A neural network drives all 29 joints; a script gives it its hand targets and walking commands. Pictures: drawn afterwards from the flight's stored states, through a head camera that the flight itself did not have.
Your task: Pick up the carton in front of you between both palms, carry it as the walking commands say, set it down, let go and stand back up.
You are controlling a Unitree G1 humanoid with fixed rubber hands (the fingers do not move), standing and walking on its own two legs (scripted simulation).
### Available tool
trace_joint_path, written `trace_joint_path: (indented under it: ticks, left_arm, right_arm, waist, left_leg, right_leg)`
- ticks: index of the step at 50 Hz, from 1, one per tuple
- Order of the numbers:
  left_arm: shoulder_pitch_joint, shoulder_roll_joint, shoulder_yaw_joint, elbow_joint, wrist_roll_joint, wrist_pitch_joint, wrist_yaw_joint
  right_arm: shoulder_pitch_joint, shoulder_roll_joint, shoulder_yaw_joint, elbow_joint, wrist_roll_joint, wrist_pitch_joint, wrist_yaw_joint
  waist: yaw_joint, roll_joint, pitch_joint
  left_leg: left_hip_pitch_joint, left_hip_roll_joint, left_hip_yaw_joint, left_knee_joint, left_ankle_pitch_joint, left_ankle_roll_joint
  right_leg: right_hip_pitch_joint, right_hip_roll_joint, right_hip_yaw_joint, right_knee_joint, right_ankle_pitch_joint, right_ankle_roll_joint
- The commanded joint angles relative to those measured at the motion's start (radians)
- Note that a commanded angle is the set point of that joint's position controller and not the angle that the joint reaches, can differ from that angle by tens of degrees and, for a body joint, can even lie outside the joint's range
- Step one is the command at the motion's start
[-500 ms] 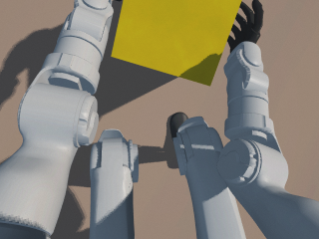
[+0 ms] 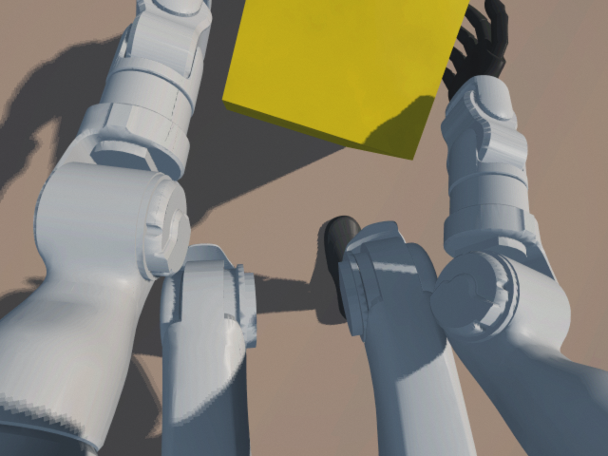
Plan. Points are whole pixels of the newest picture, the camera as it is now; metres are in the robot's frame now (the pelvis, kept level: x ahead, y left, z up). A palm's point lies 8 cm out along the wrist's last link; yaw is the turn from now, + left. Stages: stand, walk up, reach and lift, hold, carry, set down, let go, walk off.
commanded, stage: set down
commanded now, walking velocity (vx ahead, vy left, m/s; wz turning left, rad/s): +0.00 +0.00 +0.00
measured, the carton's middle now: (324, 53) +0.52 -0.06 -0.26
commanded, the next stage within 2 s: let go in 1.68 s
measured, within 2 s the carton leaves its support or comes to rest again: neither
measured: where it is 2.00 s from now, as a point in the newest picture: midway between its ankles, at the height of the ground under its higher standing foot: (285, 312)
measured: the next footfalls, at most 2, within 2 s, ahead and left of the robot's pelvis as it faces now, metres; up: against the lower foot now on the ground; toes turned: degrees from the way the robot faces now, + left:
none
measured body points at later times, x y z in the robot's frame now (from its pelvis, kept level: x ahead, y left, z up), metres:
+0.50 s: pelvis +0.00 +0.00 -0.01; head +0.36 +0.07 +0.25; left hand +0.57 +0.11 -0.21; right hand +0.46 -0.21 -0.19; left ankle +0.07 +0.10 -0.36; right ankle +0.14 -0.14 -0.36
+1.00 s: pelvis -0.01 -0.02 +0.04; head +0.33 +0.01 +0.33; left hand +0.59 +0.12 -0.09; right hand +0.45 -0.23 -0.10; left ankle +0.07 +0.10 -0.36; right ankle +0.14 -0.14 -0.36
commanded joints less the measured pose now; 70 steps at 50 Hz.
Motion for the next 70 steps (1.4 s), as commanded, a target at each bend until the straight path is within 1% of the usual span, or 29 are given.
trace_joint_path:
  ticks: [1,4,11,15,17,19,20,22,23,24,25,27,30,33,37,39,41,44,47,51,56,65,70]
  left_arm:
    - [-0.145,-0.512,-0.097,0.036,-0.020,0.000,-0.140]
    - [-0.126,-0.499,-0.098,0.040,-0.019,-0.002,-0.142]
    - [-0.116,-0.466,-0.122,0.035,-0.030,-0.013,-0.137]
    - [-0.138,-0.399,-0.145,0.014,-0.041,-0.019,-0.123]
    - [-0.148,-0.302,-0.141,0.003,-0.049,-0.026,-0.104]
    - [-0.169,-0.156,-0.139,-0.007,-0.067,-0.034,-0.073]
    - [-0.173,-0.077,-0.141,-0.009,-0.080,-0.038,-0.055]
    - [-0.173,0.135,-0.145,-0.023,-0.118,-0.060,-0.001]
    - [-0.200,0.212,-0.166,-0.034,-0.150,-0.075,0.025]
    - [-0.237,0.239,-0.198,-0.044,-0.190,-0.085,0.038]
    - [-0.268,0.244,-0.236,-0.054,-0.233,-0.095,0.044]
    - [-0.334,0.218,-0.309,-0.089,-0.303,-0.111,0.039]
    - [-0.394,0.206,-0.383,-0.142,-0.378,-0.119,0.024]
    - [-0.410,0.252,-0.394,-0.160,-0.402,-0.104,0.018]
    - [-0.404,0.314,-0.362,-0.179,-0.368,-0.073,0.016]
    - [-0.393,0.335,-0.339,-0.208,-0.352,-0.057,0.015]
    - [-0.366,0.358,-0.315,-0.216,-0.340,-0.034,0.010]
    - [-0.312,0.371,-0.267,-0.184,-0.339,-0.005,-0.007]
    - [-0.262,0.358,-0.232,-0.150,-0.347,-0.007,-0.028]
    - [-0.229,0.357,-0.198,-0.130,-0.341,-0.022,-0.045]
    - [-0.202,0.365,-0.169,-0.144,-0.316,-0.026,-0.059]
    - [-0.140,0.342,-0.133,-0.274,-0.261,0.010,-0.072]
    - [-0.102,0.319,-0.115,-0.320,-0.241,0.033,-0.078]
  right_arm:
    - [-0.322,0.523,0.255,0.063,0.027,0.007,0.155]
    - [-0.301,0.509,0.245,0.075,0.024,0.004,0.156]
    - [-0.262,0.473,0.225,0.105,0.024,-0.010,0.154]
    - [-0.219,0.424,0.198,0.123,0.026,-0.020,0.144]
    - [-0.172,0.347,0.166,0.146,0.028,-0.032,0.122]
    - [-0.095,0.226,0.122,0.180,0.033,-0.054,0.087]
    - [-0.060,0.154,0.106,0.187,0.044,-0.069,0.068]
    - [0.004,-0.067,0.090,0.170,0.076,-0.118,0.002]
    - [0.013,-0.146,0.103,0.170,0.105,-0.148,-0.031]
    - [0.002,-0.170,0.131,0.176,0.144,-0.169,-0.049]
    - [-0.019,-0.180,0.162,0.182,0.189,-0.184,-0.055]
    - [-0.074,-0.166,0.231,0.188,0.271,-0.198,-0.049]
    - [-0.127,-0.155,0.325,0.158,0.372,-0.202,-0.043]
    - [-0.128,-0.169,0.377,0.107,0.435,-0.185,-0.062]
    - [-0.088,-0.163,0.417,0.007,0.463,-0.150,-0.110]
    - [-0.061,-0.164,0.432,-0.070,0.465,-0.131,-0.139]
    - [-0.036,-0.180,0.428,-0.142,0.450,-0.104,-0.167]
    - [-0.004,-0.185,0.397,-0.212,0.387,-0.066,-0.194]
    - [0.025,-0.151,0.390,-0.257,0.333,-0.054,-0.199]
    - [0.052,-0.099,0.412,-0.296,0.313,-0.046,-0.186]
    - [0.105,-0.061,0.424,-0.322,0.309,-0.029,-0.176]
    - [0.217,-0.055,0.397,-0.420,0.283,0.001,-0.169]
    - [0.261,-0.051,0.389,-0.456,0.270,0.016,-0.158]
  waist:
    - [0.048,0.219,-0.733]
    - [0.048,0.222,-0.716]
    - [0.033,0.227,-0.695]
    - [0.009,0.223,-0.700]
    - [-0.009,0.217,-0.711]
    - [-0.028,0.220,-0.724]
    - [-0.032,0.227,-0.728]
    - [-0.040,0.237,-0.735]
    - [-0.048,0.243,-0.751]
    - [-0.059,0.249,-0.774]
    - [-0.066,0.262,-0.795]
    - [-0.070,0.295,-0.831]
    - [-0.074,0.315,-0.904]
    - [-0.076,0.321,-0.979]
    - [-0.061,0.344,-1.094]
    - [-0.062,0.342,-1.170]
    - [-0.071,0.325,-1.214]
    - [-0.092,0.272,-1.137]
    - [-0.103,0.227,-1.058]
    - [-0.089,0.203,-1.039]
    - [-0.076,0.219,-1.088]
    - [-0.087,0.296,-1.229]
    - [-0.088,0.320,-1.237]
  left_leg:
    - [0.331,0.029,0.010,-0.275,0.358,0.056]
    - [0.330,0.032,0.006,-0.270,0.367,0.058]
    - [0.348,0.043,-0.012,-0.259,0.414,0.059]
    - [0.377,0.055,-0.024,-0.260,0.414,0.057]
    - [0.394,0.065,-0.029,-0.260,0.413,0.053]
    - [0.418,0.081,-0.033,-0.259,0.411,0.044]
    - [0.431,0.089,-0.036,-0.260,0.408,0.039]
    - [0.439,0.103,-0.043,-0.261,0.399,0.025]
    - [0.445,0.111,-0.052,-0.257,0.409,0.018]
    - [0.459,0.118,-0.063,-0.249,0.429,0.014]
    - [0.478,0.123,-0.073,-0.241,0.448,0.013]
    - [0.523,0.132,-0.080,-0.232,0.470,0.015]
    - [0.584,0.141,-0.065,-0.221,0.441,0.016]
    - [0.649,0.145,-0.045,-0.216,0.374,0.020]
    - [0.742,0.136,-0.005,-0.228,0.293,0.023]
    - [0.781,0.124,0.021,-0.248,0.270,0.024]
    - [0.800,0.111,0.041,-0.271,0.243,0.027]
    - [0.728,0.098,0.055,-0.318,0.176,0.035]
    - [0.656,0.092,0.054,-0.365,0.167,0.042]
    - [0.634,0.085,0.060,-0.426,0.196,0.048]
    - [0.684,0.076,0.072,-0.502,0.232,0.046]
    - [0.924,0.052,0.084,-0.636,0.356,0.030]
    - [1.041,0.048,0.078,-0.718,0.425,0.021]
  right_leg:
    - [0.398,0.040,-0.150,-0.024,0.259,-0.050]
    - [0.381,0.040,-0.148,-0.020,0.254,-0.052]
    - [0.349,0.036,-0.145,-0.007,0.267,-0.054]
    - [0.358,0.031,-0.159,-0.002,0.256,-0.046]
    - [0.375,0.023,-0.172,-0.002,0.257,-0.037]
    - [0.388,0.011,-0.186,-0.002,0.261,-0.026]
    - [0.389,0.004,-0.190,-0.001,0.262,-0.021]
    - [0.408,-0.013,-0.195,-0.002,0.280,-0.016]
    - [0.423,-0.020,-0.193,0.000,0.306,-0.018]
    - [0.425,-0.026,-0.190,0.005,0.336,-0.021]
    - [0.414,-0.032,-0.186,0.009,0.359,-0.027]
    - [0.404,-0.041,-0.179,0.009,0.388,-0.042]
    - [0.459,-0.055,-0.177,0.001,0.405,-0.055]
    - [0.521,-0.063,-0.184,-0.017,0.384,-0.053]
    - [0.611,-0.058,-0.194,-0.062,0.339,-0.050]
    - [0.684,-0.045,-0.203,-0.094,0.332,-0.051]
    - [0.738,-0.031,-0.210,-0.130,0.308,-0.053]
    - [0.762,-0.018,-0.203,-0.188,0.256,-0.053]
    - [0.781,-0.014,-0.191,-0.236,0.261,-0.052]
    - [0.824,-0.009,-0.178,-0.295,0.303,-0.046]
    - [0.865,-0.006,-0.173,-0.373,0.335,-0.038]
    - [0.917,0.001,-0.185,-0.518,0.401,-0.042]
    - [0.934,0.001,-0.192,-0.600,0.434,-0.046]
